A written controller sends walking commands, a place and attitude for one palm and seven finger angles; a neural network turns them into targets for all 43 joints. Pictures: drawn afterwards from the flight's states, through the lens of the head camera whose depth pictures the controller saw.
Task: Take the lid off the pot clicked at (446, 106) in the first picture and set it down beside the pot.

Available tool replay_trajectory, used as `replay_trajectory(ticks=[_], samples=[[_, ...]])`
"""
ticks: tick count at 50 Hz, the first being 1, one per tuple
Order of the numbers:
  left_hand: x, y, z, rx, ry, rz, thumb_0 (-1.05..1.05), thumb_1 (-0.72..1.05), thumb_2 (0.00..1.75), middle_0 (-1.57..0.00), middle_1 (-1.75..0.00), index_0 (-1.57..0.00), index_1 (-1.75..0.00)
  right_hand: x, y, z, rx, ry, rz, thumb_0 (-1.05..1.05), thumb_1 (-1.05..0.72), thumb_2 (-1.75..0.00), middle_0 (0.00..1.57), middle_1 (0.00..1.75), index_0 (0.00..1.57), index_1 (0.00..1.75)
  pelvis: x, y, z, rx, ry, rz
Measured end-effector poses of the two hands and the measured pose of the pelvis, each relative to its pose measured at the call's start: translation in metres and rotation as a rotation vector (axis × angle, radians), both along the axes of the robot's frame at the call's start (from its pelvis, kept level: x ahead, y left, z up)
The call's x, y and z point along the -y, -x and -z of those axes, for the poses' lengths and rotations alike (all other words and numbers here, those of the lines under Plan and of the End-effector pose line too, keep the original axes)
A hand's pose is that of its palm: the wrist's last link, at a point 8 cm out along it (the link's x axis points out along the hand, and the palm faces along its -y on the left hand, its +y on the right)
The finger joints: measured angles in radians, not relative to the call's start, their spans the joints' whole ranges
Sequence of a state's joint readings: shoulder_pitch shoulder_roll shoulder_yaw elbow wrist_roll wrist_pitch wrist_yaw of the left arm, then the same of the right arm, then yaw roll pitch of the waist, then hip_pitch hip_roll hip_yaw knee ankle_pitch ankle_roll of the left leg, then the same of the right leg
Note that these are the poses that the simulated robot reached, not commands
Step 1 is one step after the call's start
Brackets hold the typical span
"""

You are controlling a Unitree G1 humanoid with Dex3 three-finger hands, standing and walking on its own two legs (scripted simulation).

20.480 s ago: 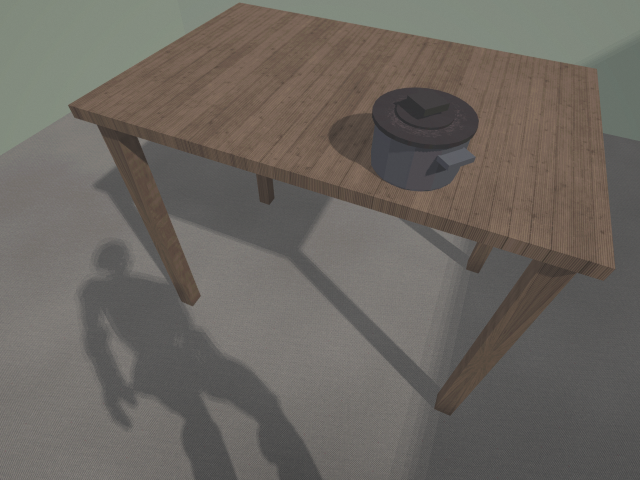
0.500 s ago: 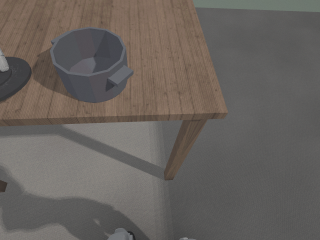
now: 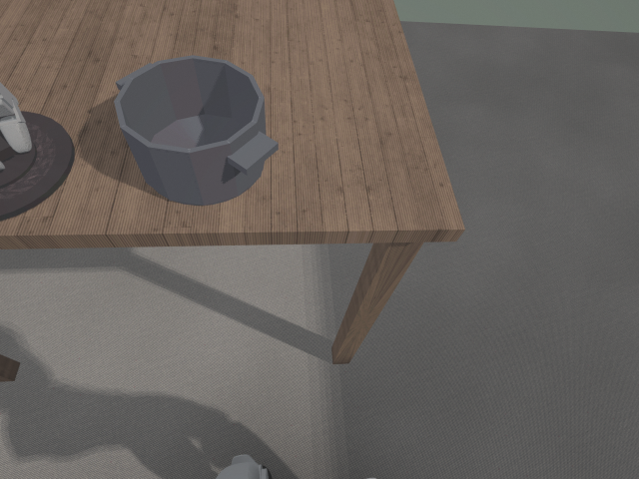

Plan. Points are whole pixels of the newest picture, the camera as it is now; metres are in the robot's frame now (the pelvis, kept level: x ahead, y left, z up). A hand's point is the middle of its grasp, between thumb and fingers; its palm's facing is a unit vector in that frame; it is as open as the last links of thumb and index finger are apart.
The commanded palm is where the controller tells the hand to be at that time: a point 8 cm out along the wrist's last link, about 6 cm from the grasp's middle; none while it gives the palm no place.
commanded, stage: open the fingers wide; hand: left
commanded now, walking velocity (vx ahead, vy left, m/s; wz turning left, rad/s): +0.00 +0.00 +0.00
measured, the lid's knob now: out of the picture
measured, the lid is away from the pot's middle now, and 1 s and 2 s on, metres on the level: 0.24 0.24 0.24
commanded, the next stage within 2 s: raise the empty hand in 0.86 s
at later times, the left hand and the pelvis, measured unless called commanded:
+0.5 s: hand out of the picture +0.45 +0.35 +0.13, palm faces -0.42 -0.12 -0.90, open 9.0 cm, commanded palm +0.49 +0.34 +0.20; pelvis -0.02 +0.00 +0.00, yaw +1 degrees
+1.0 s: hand out of the picture +0.45 +0.35 +0.14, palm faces -0.41 -0.12 -0.90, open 11.0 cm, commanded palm +0.49 +0.35 +0.21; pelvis -0.02 +0.01 +0.00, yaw +0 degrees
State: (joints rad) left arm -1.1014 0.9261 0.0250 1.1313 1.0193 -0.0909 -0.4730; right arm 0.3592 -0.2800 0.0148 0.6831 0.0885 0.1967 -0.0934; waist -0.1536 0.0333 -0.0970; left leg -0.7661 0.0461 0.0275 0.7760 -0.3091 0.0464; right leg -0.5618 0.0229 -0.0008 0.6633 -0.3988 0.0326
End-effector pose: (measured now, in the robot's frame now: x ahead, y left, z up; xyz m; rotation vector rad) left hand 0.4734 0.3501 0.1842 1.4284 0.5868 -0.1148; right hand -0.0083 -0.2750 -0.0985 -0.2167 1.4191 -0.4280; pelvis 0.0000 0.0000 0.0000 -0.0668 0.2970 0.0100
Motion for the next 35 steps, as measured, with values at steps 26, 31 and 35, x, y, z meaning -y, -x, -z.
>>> replay_trajectory(ticks=[26,31,35], samples=[[0.003,0.015,-0.007,0.002,-0.03,0.035,0.0,0.12,0.79,-0.46,-0.88,-0.51,-0.9,0.003,-0.002,0.002,0.025,0.027,-0.042,0.0,-0.9,-0.9,0.21,0.3,0.2,0.3,-0.003,0.016,0.003,0.019,0.003,-0.014],[0.006,0.01,-0.011,0.018,-0.027,0.046,0.0,0.04,0.76,-0.43,-0.84,-0.46,-0.85,0.001,0.014,0.002,-0.004,0.021,-0.012,0.0,-0.9,-0.9,0.21,0.3,0.2,0.3,-0.004,0.015,0.002,0.016,0.003,-0.007],[0.007,0.01,-0.012,0.021,-0.029,0.051,0.0,0.0,0.75,-0.42,-0.81,-0.43,-0.82,-0.002,0.021,0.002,-0.016,0.012,0.005,0.01,-0.9,-0.9,0.21,0.3,0.2,0.3,-0.005,0.015,0.002,0.018,0.001,-0.002]])
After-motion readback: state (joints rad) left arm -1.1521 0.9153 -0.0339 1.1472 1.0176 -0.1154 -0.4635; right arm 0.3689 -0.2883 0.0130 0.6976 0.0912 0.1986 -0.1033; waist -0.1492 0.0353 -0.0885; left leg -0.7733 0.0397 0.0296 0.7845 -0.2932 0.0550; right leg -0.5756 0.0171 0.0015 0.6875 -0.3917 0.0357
